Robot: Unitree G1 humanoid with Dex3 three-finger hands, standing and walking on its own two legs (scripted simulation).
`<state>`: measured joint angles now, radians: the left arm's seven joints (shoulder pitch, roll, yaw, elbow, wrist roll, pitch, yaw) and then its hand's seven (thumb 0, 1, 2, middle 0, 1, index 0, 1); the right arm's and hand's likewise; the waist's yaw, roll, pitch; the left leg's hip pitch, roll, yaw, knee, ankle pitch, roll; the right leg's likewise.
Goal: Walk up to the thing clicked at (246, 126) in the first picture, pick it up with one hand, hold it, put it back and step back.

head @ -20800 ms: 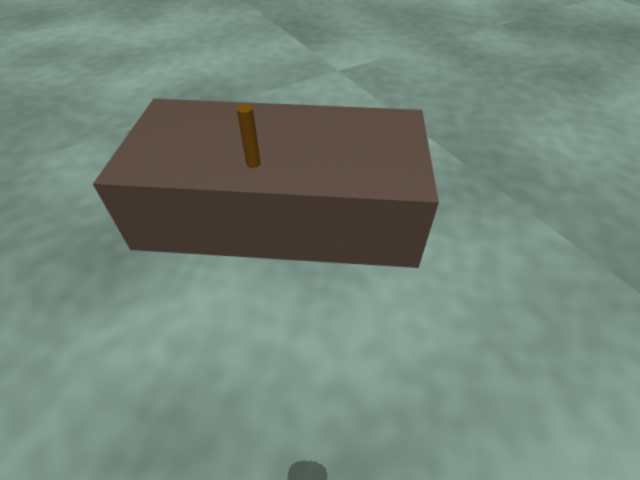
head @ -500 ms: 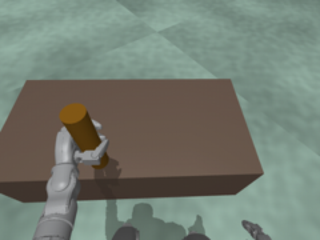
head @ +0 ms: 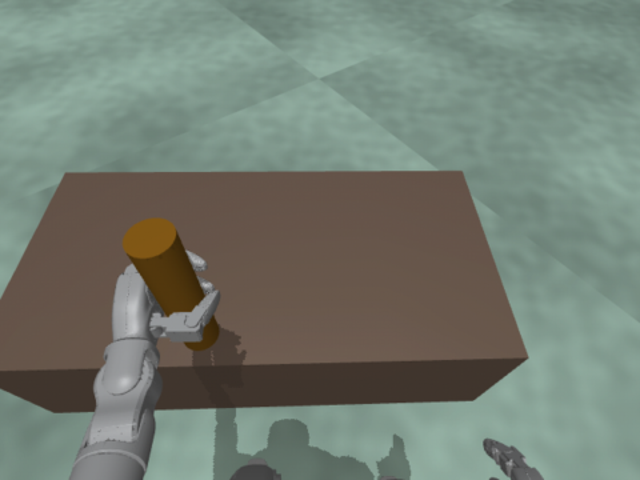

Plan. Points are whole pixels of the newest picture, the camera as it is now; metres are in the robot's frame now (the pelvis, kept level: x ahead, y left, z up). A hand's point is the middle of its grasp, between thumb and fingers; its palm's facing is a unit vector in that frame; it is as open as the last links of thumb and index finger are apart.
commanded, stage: hold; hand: left
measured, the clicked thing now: (180, 294) +0.34 +0.18 +0.04
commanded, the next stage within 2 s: none
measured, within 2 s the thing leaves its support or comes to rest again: neither
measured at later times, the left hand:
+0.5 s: hand (192, 294) +0.33 +0.16 +0.05, palm faces +0.11 -0.99 -0.03, open 7.2 cm
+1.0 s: hand (187, 290) +0.33 +0.17 +0.05, palm faces +0.12 -0.99 -0.03, open 7.2 cm
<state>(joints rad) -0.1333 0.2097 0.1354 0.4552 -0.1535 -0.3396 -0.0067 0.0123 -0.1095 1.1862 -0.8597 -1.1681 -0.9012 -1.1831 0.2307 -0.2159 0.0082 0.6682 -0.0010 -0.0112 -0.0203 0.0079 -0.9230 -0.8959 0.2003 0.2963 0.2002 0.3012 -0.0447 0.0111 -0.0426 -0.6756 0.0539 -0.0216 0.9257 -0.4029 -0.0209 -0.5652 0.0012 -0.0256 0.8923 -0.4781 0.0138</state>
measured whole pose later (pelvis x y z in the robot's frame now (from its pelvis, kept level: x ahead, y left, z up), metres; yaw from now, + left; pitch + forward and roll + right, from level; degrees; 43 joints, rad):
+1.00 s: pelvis +0.00 +0.00 +0.01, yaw +0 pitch +6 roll -1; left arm -0.14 0.20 0.12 0.45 -0.15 -0.33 0.00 0.01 -0.11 1.19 -0.86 -1.17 -0.90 -1.18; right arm 0.23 -0.21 0.01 0.69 0.00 -0.04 -0.03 0.01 -0.92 -0.90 0.20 0.30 0.20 0.30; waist -0.03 0.01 -0.02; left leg -0.58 0.05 -0.01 0.85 -0.37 -0.02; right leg -0.48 0.00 -0.02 0.82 -0.45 0.01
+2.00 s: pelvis +0.00 +0.00 +0.01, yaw +0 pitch +6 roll -1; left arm -0.13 0.19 0.12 0.45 -0.16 -0.33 0.00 0.01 -0.11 1.19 -0.86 -1.16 -0.91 -1.17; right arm 0.23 -0.22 0.01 0.69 0.00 -0.04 -0.03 0.01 -0.93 -0.90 0.20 0.30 0.20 0.30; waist -0.03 0.01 -0.02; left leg -0.58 0.05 -0.02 0.84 -0.37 -0.02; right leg -0.47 0.00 -0.02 0.82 -0.44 0.01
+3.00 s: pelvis -0.02 +0.00 -0.06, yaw -1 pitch +21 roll -3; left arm -0.51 0.32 0.26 0.91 -0.13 -0.55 -0.08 0.01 -0.09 1.17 -0.88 -1.14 -0.92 -1.14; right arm 0.22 -0.24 -0.01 0.72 -0.05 -0.05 0.02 0.01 -0.91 -0.90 0.20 0.30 0.20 0.30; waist -0.10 -0.01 -0.09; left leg -1.12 0.06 -0.05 1.22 -0.47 -0.03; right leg -1.01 0.01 -0.04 1.20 -0.56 0.01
